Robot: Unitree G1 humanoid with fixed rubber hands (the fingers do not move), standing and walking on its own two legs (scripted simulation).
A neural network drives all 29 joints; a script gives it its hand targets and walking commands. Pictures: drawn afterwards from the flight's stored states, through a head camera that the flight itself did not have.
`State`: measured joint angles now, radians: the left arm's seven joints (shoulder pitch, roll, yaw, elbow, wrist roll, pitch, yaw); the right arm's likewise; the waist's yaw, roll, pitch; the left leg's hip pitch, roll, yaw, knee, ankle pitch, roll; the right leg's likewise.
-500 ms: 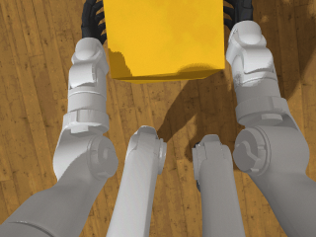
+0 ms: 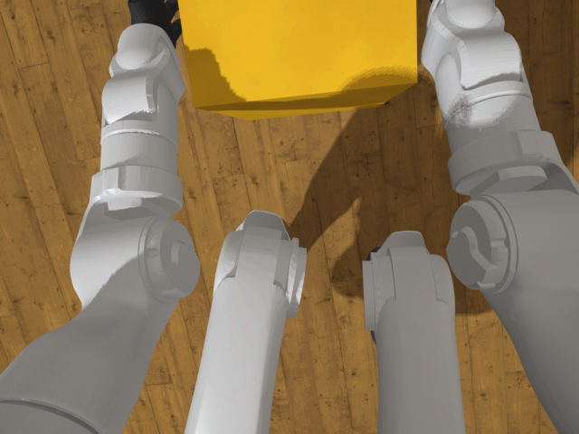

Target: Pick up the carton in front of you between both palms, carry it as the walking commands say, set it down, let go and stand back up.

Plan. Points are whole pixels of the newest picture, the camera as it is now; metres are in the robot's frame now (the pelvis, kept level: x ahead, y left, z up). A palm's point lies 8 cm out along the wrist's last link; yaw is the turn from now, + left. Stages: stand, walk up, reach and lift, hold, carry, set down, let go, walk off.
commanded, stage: set down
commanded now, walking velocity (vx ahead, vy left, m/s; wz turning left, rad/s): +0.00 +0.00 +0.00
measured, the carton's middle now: (301, 22) +0.54 +0.08 -0.23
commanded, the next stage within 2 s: none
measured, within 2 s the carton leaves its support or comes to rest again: rests again in 0.40 s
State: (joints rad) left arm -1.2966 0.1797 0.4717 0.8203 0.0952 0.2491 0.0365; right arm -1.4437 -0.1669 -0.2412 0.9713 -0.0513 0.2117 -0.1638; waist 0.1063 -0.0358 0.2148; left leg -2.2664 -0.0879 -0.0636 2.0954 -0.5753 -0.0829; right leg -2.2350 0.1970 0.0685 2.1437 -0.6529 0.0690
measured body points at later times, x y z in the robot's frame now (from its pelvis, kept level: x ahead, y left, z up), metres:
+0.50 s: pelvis +0.00 +0.00 -0.01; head +0.37 +0.02 +0.24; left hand +0.51 +0.22 -0.20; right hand +0.57 -0.08 -0.20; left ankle +0.11 +0.13 -0.36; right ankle +0.08 -0.12 -0.36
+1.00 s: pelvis -0.01 -0.01 -0.02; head +0.37 +0.02 +0.21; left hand +0.50 +0.25 -0.22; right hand +0.56 -0.10 -0.22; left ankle +0.11 +0.13 -0.36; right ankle +0.08 -0.11 -0.36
